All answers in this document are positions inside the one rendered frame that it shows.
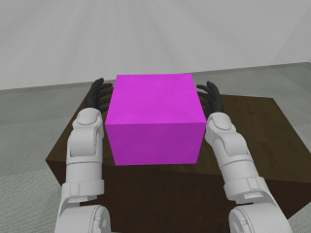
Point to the right robot forearm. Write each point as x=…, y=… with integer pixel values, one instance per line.
x=242, y=181

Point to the left robot hand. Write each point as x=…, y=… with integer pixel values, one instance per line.
x=94, y=95

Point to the left robot forearm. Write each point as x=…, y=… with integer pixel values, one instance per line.
x=84, y=159

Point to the robot right upper arm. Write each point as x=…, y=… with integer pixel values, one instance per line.
x=257, y=218

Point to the carton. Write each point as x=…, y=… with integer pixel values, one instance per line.
x=155, y=119

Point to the pedestal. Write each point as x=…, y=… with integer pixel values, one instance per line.
x=190, y=197

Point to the robot left upper arm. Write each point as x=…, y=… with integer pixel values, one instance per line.
x=84, y=219

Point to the right robot hand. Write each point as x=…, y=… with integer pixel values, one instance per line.
x=214, y=98

